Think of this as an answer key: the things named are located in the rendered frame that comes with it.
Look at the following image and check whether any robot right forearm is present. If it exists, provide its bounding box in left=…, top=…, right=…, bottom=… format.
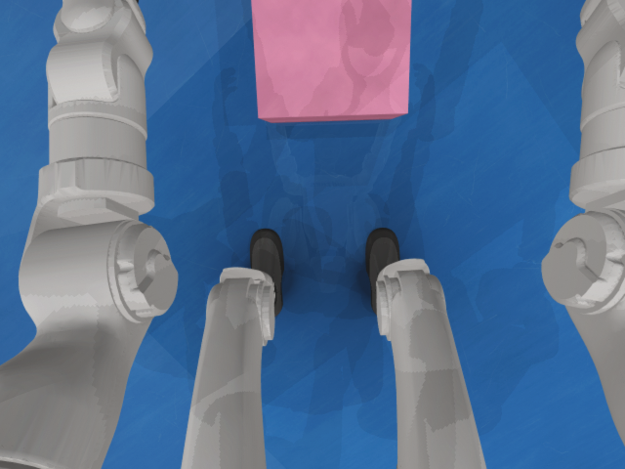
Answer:
left=569, top=0, right=625, bottom=212

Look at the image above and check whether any carton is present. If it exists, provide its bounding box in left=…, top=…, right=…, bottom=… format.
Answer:
left=251, top=0, right=412, bottom=123

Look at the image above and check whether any right robot shin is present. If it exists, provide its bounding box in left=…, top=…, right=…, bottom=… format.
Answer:
left=377, top=259, right=446, bottom=308

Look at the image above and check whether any robot right foot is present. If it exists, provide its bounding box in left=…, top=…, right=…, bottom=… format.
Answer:
left=365, top=228, right=400, bottom=315

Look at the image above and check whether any right robot upper arm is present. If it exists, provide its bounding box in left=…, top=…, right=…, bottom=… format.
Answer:
left=541, top=208, right=625, bottom=446

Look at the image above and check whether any left robot upper arm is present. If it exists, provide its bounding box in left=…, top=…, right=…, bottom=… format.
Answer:
left=0, top=220, right=178, bottom=469

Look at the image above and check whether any robot left forearm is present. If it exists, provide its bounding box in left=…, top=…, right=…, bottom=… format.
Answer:
left=19, top=0, right=154, bottom=307

